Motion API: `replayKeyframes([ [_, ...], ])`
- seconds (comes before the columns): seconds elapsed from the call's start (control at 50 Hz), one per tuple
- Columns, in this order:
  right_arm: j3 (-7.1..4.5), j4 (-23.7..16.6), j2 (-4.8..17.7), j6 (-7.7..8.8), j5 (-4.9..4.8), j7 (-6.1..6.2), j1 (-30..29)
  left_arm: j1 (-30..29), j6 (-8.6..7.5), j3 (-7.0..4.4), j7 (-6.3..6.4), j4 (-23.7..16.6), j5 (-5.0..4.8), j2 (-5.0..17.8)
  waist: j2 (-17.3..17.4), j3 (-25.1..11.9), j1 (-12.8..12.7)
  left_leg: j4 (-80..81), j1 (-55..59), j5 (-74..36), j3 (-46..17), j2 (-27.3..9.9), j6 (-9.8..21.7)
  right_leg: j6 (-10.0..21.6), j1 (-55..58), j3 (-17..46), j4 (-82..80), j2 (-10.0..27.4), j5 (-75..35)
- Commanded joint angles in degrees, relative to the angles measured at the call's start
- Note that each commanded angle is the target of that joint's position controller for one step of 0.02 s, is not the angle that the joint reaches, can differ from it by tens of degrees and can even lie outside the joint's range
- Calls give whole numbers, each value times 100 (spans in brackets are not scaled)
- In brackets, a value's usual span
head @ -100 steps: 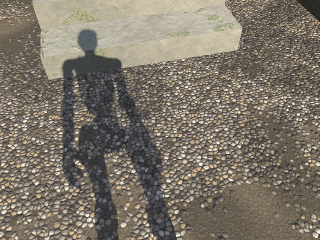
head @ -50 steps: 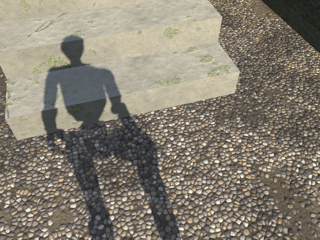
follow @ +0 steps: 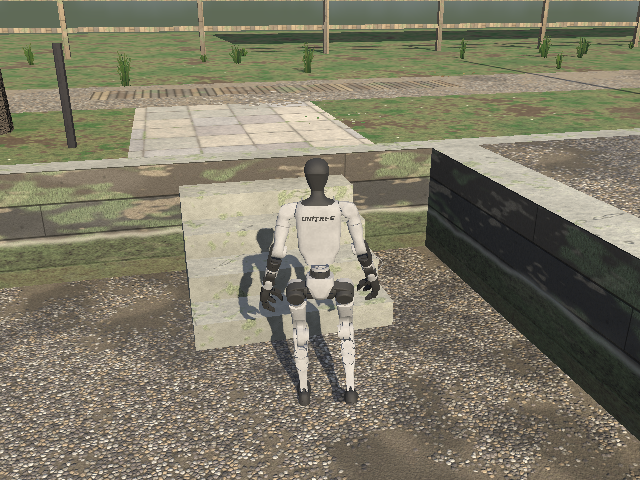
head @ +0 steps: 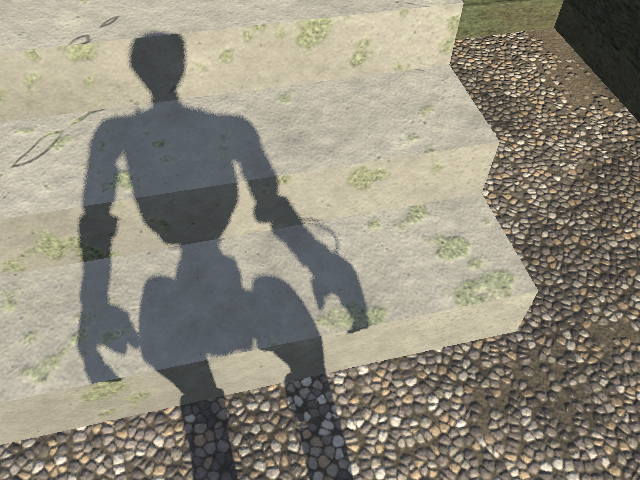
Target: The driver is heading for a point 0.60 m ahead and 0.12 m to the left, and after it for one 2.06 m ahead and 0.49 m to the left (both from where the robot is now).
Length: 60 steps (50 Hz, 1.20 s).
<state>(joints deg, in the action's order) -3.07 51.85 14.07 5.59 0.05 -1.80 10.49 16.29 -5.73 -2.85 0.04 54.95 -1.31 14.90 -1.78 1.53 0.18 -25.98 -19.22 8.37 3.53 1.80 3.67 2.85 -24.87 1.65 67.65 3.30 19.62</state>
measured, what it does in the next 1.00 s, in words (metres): walks ahead, turning left: right foot, then left foot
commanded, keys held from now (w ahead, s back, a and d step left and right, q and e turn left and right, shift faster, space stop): w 0.28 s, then w+q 0.54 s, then q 0.18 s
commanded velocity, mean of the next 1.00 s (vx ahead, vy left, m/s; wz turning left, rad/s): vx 0.47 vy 0.00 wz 0.30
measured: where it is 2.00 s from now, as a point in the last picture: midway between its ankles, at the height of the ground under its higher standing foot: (237, 330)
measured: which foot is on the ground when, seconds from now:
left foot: down 0.00-0.44, up 0.46-0.98, down 1.00-1.00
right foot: up 0.00-0.40, down 0.42-0.98, up 1.00-1.00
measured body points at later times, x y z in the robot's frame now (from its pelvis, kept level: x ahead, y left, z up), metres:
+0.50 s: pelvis +0.28 -0.05 -0.01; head +0.31 -0.06 +0.44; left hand +0.45 +0.20 -0.10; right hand +0.28 -0.32 -0.15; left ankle +0.11 +0.08 -0.66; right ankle +0.37 -0.15 -0.74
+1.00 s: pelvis +0.50 +0.03 -0.01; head +0.52 +0.05 +0.44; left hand +0.48 +0.31 -0.16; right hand +0.75 -0.15 -0.11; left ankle +0.52 +0.13 -0.73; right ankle +0.38 -0.16 -0.69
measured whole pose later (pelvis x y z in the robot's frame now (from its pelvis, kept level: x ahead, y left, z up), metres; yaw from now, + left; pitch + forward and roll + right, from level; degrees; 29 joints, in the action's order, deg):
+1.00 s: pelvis +0.50 +0.03 -0.01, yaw +20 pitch +1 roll -2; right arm -3.1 43.8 13.0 2.0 -0.2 -1.6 5.1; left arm 13.9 -0.7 -2.8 2.4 51.9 -0.2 14.3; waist 0.0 1.4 0.5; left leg -43.1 -26.7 4.7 4.3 -1.8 4.1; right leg -3.7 -5.0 -12.8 45.8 8.5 22.4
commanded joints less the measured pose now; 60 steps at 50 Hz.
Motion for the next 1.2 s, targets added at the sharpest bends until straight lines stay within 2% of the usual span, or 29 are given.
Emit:
replayKeyframes([
  [0.02, -63, -137, 468, 103, 34, -19, 109, 246, 59, -125, 52, -289, 47, 290, 671, -348, -135, 1719, 803, -484, -1603, -1445, 924, 15, -819, 216, -144, 550, -552],
  [0.08, -121, 27, 736, 132, 23, 66, 393, -179, 127, -159, 83, -468, 98, 328, 508, -96, -120, 1924, 794, -1049, -1239, -1418, 999, -151, -1292, 161, -818, 605, -1188],
  [0.2, -105, 231, 840, 60, -51, 214, 911, -1421, 44, -112, 4, -841, 76, 193, 511, 119, 249, 2054, 1214, -970, -731, -1214, 755, -257, -1386, -87, -2840, 360, -2652],
  [0.28, -130, 460, 895, -14, -82, 238, 1309, -2099, 2, -61, -101, -1076, 25, 194, 478, 323, 468, 1852, 1963, -948, -759, -1471, 748, -214, -1555, -130, -3548, 225, -2465],
  [0.34, -187, 532, 975, -70, -125, 268, 1333, -2264, -91, -80, -175, -1251, 12, 318, 562, 342, 353, 1406, 2312, -1457, -1010, -1685, 675, -61, -1333, -60, -3899, 121, -1896],
  [0.38, -224, 466, 1073, -105, -134, 283, 1078, -1715, -154, -172, -164, -1150, 29, 555, 673, 2, -30, 790, 2266, -2552, -1051, -1621, 548, 77, -340, -209, -4115, -123, -1608],
  [0.4, -197, 401, 1015, -129, -104, 273, 943, -885, -180, -302, -121, -899, 57, 805, 618, -506, -438, -87, 1997, -3197, -892, -1313, 408, 220, 868, -316, -4231, -250, -1768],
  [0.42, -102, 238, 797, -116, -21, 267, 842, 233, -198, -423, -57, -658, 142, 1173, 358, -1396, -861, -1567, 914, -2397, -696, -970, 219, 534, 2775, 287, -3882, 411, -2129],
  [0.44, 137, 160, -3, -25, -19, 233, 1548, 884, -143, -558, -38, -508, 246, 1731, -1181, -2336, -654, -3790, -1471, 602, -260, -11, -217, 1360, 5143, 2640, -4136, 2002, -1881],
  [0.46, 58, 303, 370, 78, -134, 198, 1516, 910, -120, -424, -44, -527, 224, 1224, -1209, -2709, -735, -4726, -2040, 2469, -1111, -20, -178, 1473, 5092, 3733, -4741, 2189, -1229],
  [0.48, -79, 165, 850, 109, -280, 199, 981, 331, -127, -314, -28, -635, 186, 912, -807, -1740, -641, -4993, -2443, 2074, -1146, -364, -81, 1132, 4232, 2797, -4903, 1996, -964],
  [0.52, -107, 75, 734, 27, -197, 269, 483, -497, -129, -190, -38, -707, 167, 557, -245, -739, -297, -4590, -2103, 1192, -899, -854, -88, 825, 2512, 1466, -5386, 1555, -1391],
  [0.6, -120, 42, 289, -264, -165, 301, 678, -825, -188, -194, -49, -584, 235, 531, -346, -285, 147, -4302, -1589, 539, -844, -1022, -154, 795, 1429, 80, -5916, 1221, -2516],
  [0.7, -119, -394, 259, -276, -84, 209, -209, -689, -140, -240, 109, -515, 243, 744, -144, -137, 35, -2826, -1755, -664, -667, -901, -309, 739, 1450, -863, -6012, 1066, -2952],
  [0.76, -90, -443, 258, -420, -90, 146, -360, -458, -12, -247, 147, -472, 180, 808, -188, -77, -81, -2867, -1788, -446, -433, -919, -315, 772, 1864, -921, -5976, 1305, -2330],
  [0.8, -72, -658, 239, -491, -56, 122, -703, -102, 101, -262, 184, -318, 142, 846, -248, 146, -223, -3689, -3041, 449, -492, -1025, -197, 826, 2946, -530, -5877, 1837, -2332],
  [0.88, 53, -1184, -28, -494, -156, 69, -1262, -91, 454, -245, 371, -406, 257, 829, -287, 221, -232, -5087, -4630, 2365, -238, -1004, -214, 461, 4296, -912, -4834, 2003, -5418],
  [0.92, 1, -1156, 214, -422, -136, -63, -669, -1123, 574, -261, 438, -912, 287, 1153, -65, -343, 360, -3313, -2024, 1521, 215, -691, -51, 133, 2876, -1666, -4162, 1456, -6992],
  [0.94, -220, -892, 664, -374, -78, -117, 116, -1144, 516, -296, 425, -1032, 212, 1381, -175, -1032, 616, -2541, -148, 308, 423, -211, -79, 168, 2269, -1587, -3284, 1286, -7404],
  [0.96, -388, -629, 803, -338, -63, -84, 1112, -1425, 440, -316, 346, -1054, 55, 1501, -345, -1449, 1169, -1365, 1400, -917, 446, -12, 17, -34, 1708, -1556, -2268, 1182, -6681],
  [0.98, -503, -272, 994, -355, -2, 75, 1985, -1819, 314, -197, 191, -1046, -65, 1111, 169, -1160, 1683, 197, 2334, -2057, 412, 103, 152, -435, 921, -1497, -822, 712, -3842],
  [1.0, -595, -287, 1652, -395, 124, 279, 1564, -1752, 133, -15, 75, -1270, 125, 472, 2099, -95, 1174, 370, 2830, -5517, -916, -529, 428, -816, -1243, -1327, 1642, -332, 1578],
  [1.02, -353, -388, 1539, -325, 444, 315, 1493, -1391, -101, 217, 13, -1181, 433, -155, 1592, -676, 684, -527, 3340, -9369, -2294, -1615, 808, -782, -2347, -433, 3363, -274, 2405],
  [1.04, -290, -548, 1267, -309, 575, 252, 1947, -748, -186, 183, -54, -1103, 158, -66, 1002, -1985, 623, -485, 3729, -9307, -3050, -2425, 1711, -814, -2401, 269, 4188, -460, 1654],
  [1.06, -386, -665, 1506, -389, 363, 191, 1400, -867, -153, 124, -6, -1290, 62, 85, 235, -1826, 301, -207, 3469, -7110, -3375, -2398, 2008, -864, -2943, 96, 4398, -421, 1138],
  [1.08, -402, -753, 1474, -446, 74, 194, 1040, -1273, -99, 161, 40, -1501, 25, 138, 243, -1470, 305, 190, 2998, -4590, -3702, -2392, 1998, -849, -3461, 110, 4316, -284, 897],
  [1.1, -249, -779, 1061, -496, 15, 201, 615, -1504, 40, 182, 68, -1573, 50, 124, -66, -952, 118, 303, 2172, -3428, -3523, -2174, 1630, -829, -3477, 128, 4580, -129, 789],
  [1.14, -96, -832, 746, -573, 29, 218, 267, -1425, 315, 234, 82, -1773, 12, -15, 523, -421, -165, 472, 929, -3348, -2754, -1823, 1278, -738, -3397, -173, 5567, -252, 1216],
  [1.2, 30, -540, 550, -653, 74, 360, 947, -1741, 363, 476, -5, -2347, 38, -517, 616, -419, -1, 485, 1219, -2827, -2285, -1562, 905, -486, -4706, -394, 6951, -341, 1225],
])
